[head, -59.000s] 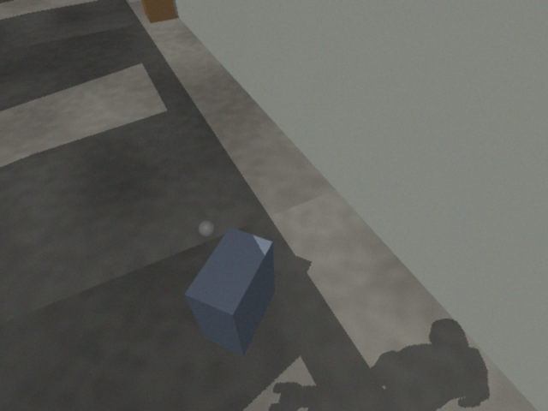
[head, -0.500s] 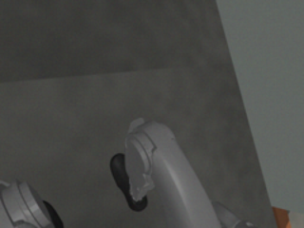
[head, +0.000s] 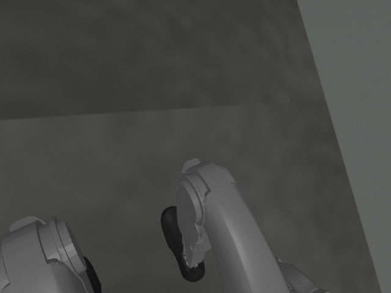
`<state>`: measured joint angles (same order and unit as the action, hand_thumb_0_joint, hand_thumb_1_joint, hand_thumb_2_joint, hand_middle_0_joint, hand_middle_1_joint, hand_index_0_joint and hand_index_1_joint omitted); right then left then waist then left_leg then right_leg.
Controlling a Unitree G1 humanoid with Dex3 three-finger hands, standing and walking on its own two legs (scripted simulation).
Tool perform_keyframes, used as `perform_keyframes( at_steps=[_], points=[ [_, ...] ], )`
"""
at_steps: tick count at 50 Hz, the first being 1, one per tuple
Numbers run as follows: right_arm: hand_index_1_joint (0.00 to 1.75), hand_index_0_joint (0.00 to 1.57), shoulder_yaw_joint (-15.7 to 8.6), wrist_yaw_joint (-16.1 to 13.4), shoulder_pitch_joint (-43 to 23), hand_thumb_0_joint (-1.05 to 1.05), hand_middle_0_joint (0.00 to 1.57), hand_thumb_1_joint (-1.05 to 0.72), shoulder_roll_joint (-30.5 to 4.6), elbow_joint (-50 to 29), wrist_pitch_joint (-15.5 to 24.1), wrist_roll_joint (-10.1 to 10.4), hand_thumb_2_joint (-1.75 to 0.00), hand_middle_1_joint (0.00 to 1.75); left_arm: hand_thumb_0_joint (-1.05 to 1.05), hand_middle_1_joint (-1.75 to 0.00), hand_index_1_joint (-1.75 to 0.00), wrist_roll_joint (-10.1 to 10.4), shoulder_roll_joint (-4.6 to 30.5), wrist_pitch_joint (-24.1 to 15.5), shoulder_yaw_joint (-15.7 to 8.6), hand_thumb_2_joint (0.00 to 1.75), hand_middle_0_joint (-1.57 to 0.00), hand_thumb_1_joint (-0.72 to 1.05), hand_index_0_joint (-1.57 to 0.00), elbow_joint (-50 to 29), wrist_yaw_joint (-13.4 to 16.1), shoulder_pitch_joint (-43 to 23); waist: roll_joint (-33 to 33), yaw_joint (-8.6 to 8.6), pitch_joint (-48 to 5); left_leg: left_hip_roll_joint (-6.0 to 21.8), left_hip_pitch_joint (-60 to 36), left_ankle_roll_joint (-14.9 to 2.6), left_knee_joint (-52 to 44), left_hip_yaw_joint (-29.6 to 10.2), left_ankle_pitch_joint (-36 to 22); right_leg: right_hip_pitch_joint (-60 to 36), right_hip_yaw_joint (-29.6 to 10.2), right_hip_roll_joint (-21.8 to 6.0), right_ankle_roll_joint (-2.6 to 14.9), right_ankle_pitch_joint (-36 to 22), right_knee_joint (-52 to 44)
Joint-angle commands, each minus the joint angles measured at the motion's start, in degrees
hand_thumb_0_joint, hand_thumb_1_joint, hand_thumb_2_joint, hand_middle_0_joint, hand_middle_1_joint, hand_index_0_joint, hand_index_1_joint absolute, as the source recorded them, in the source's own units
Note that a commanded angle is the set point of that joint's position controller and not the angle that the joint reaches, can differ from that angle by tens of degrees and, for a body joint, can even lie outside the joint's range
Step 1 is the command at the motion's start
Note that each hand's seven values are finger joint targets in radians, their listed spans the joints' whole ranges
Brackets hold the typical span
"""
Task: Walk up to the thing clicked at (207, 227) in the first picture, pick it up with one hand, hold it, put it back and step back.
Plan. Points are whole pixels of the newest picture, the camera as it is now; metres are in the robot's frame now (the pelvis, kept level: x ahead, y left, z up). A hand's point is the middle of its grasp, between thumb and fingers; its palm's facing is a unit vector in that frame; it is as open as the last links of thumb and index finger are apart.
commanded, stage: settle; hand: left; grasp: from above
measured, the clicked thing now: out of the picture +0.49 +0.35 -0.22
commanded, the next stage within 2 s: lift in 0.46 s
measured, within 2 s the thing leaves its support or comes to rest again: neither
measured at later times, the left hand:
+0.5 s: hand out of the picture +0.47 +0.34 -0.12, palm faces -0.42 -0.09 -0.90, open 9.5 cm
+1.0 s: hand out of the picture +0.42 +0.35 -0.04, palm faces -0.45 -0.12 -0.88, open 9.5 cm
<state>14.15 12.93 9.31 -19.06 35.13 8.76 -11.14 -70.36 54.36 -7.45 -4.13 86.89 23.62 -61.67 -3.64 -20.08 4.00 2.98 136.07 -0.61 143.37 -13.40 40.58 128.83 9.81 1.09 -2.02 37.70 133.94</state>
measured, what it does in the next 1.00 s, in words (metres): rises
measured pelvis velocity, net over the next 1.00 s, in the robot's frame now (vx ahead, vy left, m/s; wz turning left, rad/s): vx -0.01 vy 0.00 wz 0.13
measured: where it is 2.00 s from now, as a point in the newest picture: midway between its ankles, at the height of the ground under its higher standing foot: (144, 282)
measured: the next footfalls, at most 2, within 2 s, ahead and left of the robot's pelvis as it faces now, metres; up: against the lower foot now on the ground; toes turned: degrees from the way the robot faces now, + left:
none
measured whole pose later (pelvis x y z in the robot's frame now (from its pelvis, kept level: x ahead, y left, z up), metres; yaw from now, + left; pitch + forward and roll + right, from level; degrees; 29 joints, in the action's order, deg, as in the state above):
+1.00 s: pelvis -0.01 +0.00 +0.07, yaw +7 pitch +35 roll -8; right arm 2.6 4.8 12.8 -16.5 36.5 -4.1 -3.0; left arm -63.2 41.8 -6.5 -0.9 61.7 3.2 -49.6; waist 2.7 -11.1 -6.8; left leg 1.9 126.9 -1.4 127.6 -5.9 36.3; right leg 121.7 4.4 -1.4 -1.6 36.5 123.0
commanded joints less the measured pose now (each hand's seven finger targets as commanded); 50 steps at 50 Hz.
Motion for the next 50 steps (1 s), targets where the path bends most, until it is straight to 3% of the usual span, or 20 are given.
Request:
perform_keyframes(
  at_steps=[1, 5, 6, 9, 14, 18, 20, 24, 25, 28, 29, 32, 34, 38, 44, 50],
  points=[
    [0.3, 0.2, -7.2, -0.44, 12.23, 0.0, 0.2, -0.9, -16.95, 0.72, -1.28, 1.33, -0.9, 0.3, 0.0, -0.75, -0.72, 1.28, 9.87, 0.62, 0.04, 0.74, -1.12, 0.85, -1.16, -9.69, -1.25, -17.08, 28.53, -1.29, -37.62, -0.31, -29.95, 0.1, -16.49, 5.71, -12.75, -17.81, 3.49, 2.84, 3.99, -13.96, -11.4],
    [0.3, 0.2, -8.21, -1.2, 12.23, 0.0, 0.2, -0.91, -16.5, 0.63, -2.79, 2.21, -0.9, 0.3, 0.0, -0.79, -0.75, 1.86, 8.35, 0.24, 0.98, 0.78, -1.13, 0.85, -1.16, -10.93, -3.89, -17.68, 25.47, -0.56, -37.12, -0.68, -27.6, -0.14, -17.51, 5.77, -9.24, -17.11, 2.99, 2.51, 4.2, -10.82, -12.36],
    [0.3, 0.2, -8.49, -1.36, 12.24, 0.0, 0.2, -0.91, -15.92, 0.47, -3.07, 2.29, -0.9, 0.3, 0.0, -0.78, -0.75, 1.88, 6.5, 0.26, 1.8, 0.77, -1.14, 0.86, -1.17, -11.04, -4.84, -17.5, 25.12, -0.78, -37.51, -0.84, -28.3, -0.23, -17.82, 6.14, -8.92, -17.41, 2.62, 2.45, 4.01, -10.73, -12.62],
    [0.3, 0.2, -8.94, -2.31, 12.25, 0.0, 0.2, -0.91, -15.25, 0.24, -4.3, 2.71, -0.9, 0.3, 0.0, -0.8, -0.77, 1.48, 8.43, -0.51, 1.03, 0.81, -1.13, 0.84, -1.16, -13.91, -6.3, -19.28, 25.32, 0.32, -39.72, -0.98, -28.43, -0.06, -18.46, 6.38, -8.74, -18.15, 1.99, 2.34, 4.35, -9.74, -12.73],
    [0.3, 0.2, -9.54, -3.64, 13.14, 0.0, 0.2, -0.91, -14.61, 0.17, -5.83, 3.03, -0.9, 0.3, 0.0, -0.81, -0.78, 0.93, 10.02, -1.11, -0.19, 0.83, -1.12, 0.83, -1.15, -17.25, -7.17, -20.51, 25.21, 0.98, -43.71, -1.46, -30.04, -0.22, -17.69, 8.31, -12.98, -22.02, 0.79, 2.19, 4.17, -13.06, -13.87],
    [0.3, 0.2, -10.31, -4.71, 12.87, 0.0, 0.2, -0.9, -14.08, 0.01, -7.09, 3.19, -0.9, 0.3, 0.0, -0.78, -0.75, 0.99, 10.25, -0.85, -0.53, 0.78, -1.09, 0.79, -1.11, -16.54, -8.17, -18.91, 25.0, 1.92, -42.88, -1.76, -29.38, -0.22, -18.61, 9.04, -11.67, -21.69, -0.15, 2.02, 4.66, -10.77, -15.47],
    [0.3, 0.2, -10.63, -5.17, 13.37, 0.0, 0.2, -0.9, -14.25, 0.22, -7.73, 3.42, -0.9, 0.3, 0.0, -0.77, -0.75, 0.37, 11.14, -0.74, -1.11, 0.8, -1.08, 0.78, -1.1, -18.89, -8.54, -20.15, 25.89, 2.47, -45.18, -1.8, -31.11, -0.05, -19.14, 8.99, -12.76, -21.52, 0.08, 1.8, 4.84, -11.6, -15.14],
    [0.3, 0.2, -11.01, -5.89, 13.88, 0.0, 0.2, -0.9, -14.07, 0.23, -8.61, 3.78, -0.9, 0.3, 0.0, -0.78, -0.76, 1.53, 8.92, -0.1, -0.74, 0.81, -1.08, 0.79, -1.1, -18.11, -9.35, -19.37, 24.46, 1.92, -44.56, -2.11, -31.63, -0.24, -20.33, 8.83, -13.35, -21.35, 0.29, 1.47, 4.63, -12.35, -15.95],
    [0.3, 0.2, -10.86, -6.04, 13.75, 0.0, 0.2, -0.93, -13.75, 0.43, -8.76, 3.83, -0.91, 0.3, 0.0, -0.82, -0.78, 1.76, 8.55, -0.06, -0.25, 0.73, -1.06, 0.75, -1.1, -18.49, -9.72, -19.84, 24.74, 2.01, -44.68, -2.02, -31.3, -0.35, -20.68, 8.95, -12.85, -21.23, 0.23, 1.51, 4.62, -12.02, -16.09],
    [0.3, 0.2, -11.36, -6.45, 14.22, 0.0, 0.2, -0.88, -13.46, 0.26, -9.42, 4.2, -0.89, 0.3, 0.0, -0.7, -0.67, 2.13, 8.68, 0.28, 0.04, 0.71, -0.94, 0.63, -0.98, -19.2, -11.3, -18.93, 22.91, 2.7, -46.13, -2.02, -30.91, -0.69, -21.14, 9.47, -12.65, -23.6, -0.41, 1.56, 4.46, -11.75, -17.11],
    [0.3, 0.2, -11.52, -6.58, 14.05, 0.0, 0.2, -0.93, -13.47, 0.67, -9.65, 4.31, -0.91, 0.3, 0.0, -0.78, -0.73, 2.18, 9.3, 0.43, -0.25, 0.65, -0.97, 0.63, -1.02, -19.33, -11.85, -18.18, 23.58, 3.69, -45.99, -2.19, -31.19, -0.67, -21.34, 9.9, -12.73, -23.3, -0.82, 1.45, 4.61, -11.61, -17.24],
    [0.3, 0.2, -12.32, -6.85, 14.54, 0.0, 0.2, -0.89, -13.12, 0.25, -10.22, 4.66, -0.89, 0.3, 0.0, -0.71, -0.67, 3.17, 7.85, 0.63, 0.18, 0.68, -0.88, 0.56, -0.91, -22.04, -13.87, -18.09, 23.8, 3.89, -47.19, -2.22, -32.77, -0.6, -22.79, 9.99, -12.54, -23.9, -0.93, 1.4, 4.68, -11.11, -18.21],
    [0.3, 0.2, -12.61, -7.11, 14.79, 0.0, 0.2, -0.92, -13.29, 0.16, -10.62, 4.91, -0.91, 0.3, 0.0, -0.78, -0.73, 3.92, 7.47, 0.72, 0.2, 0.65, -0.94, 0.63, -0.99, -23.04, -14.99, -17.03, 22.81, 3.91, -45.82, -2.39, -32.7, -0.66, -23.06, 10.19, -12.43, -23.76, -1.02, 1.2, 4.77, -10.71, -19.13],
    [0.3, 0.2, -13.73, -7.49, 14.77, 0.0, 0.2, -0.91, -12.61, -0.34, -11.23, 5.74, -0.91, 0.3, 0.0, -0.81, -0.76, 5.81, 7.3, 0.7, -0.61, 0.7, -0.95, 0.64, -0.99, -28.93, -16.35, -15.52, 24.7, 6.18, -49.5, -2.45, -36.81, -0.35, -25.78, 10.2, -12.72, -24.75, -1.48, 0.91, 4.92, -10.58, -19.87],
    [0.3, 0.2, -15.73, -8.39, 13.87, 0.0, 0.2, -0.92, -12.12, -0.2, -12.1, 7.33, -0.91, 0.3, 0.0, -0.82, -0.76, 6.27, 5.1, 0.87, -0.5, 0.7, -0.92, 0.63, -0.97, -33.31, -17.61, -10.8, 24.98, 8.45, -50.23, -2.71, -41.28, -0.32, -30.88, 8.98, -9.46, -22.17, -2.23, 0.39, 5.15, -8.32, -21.47],
    [0.3, 0.2, -16.92, -9.36, 13.17, 0.0, 0.2, -0.91, -10.25, -0.72, -12.17, 8.79, -0.91, 0.3, 0.0, -0.87, -0.81, 9.29, 2.48, 0.91, 0.12, 0.73, -0.91, 0.64, -0.96, -39.35, -18.98, -7.84, 20.09, 9.11, -51.81, -2.71, -42.92, -1.47, -35.09, 9.39, -7.75, -27.98, -3.55, 0.37, 4.21, -8.22, -26.21]
  ],
)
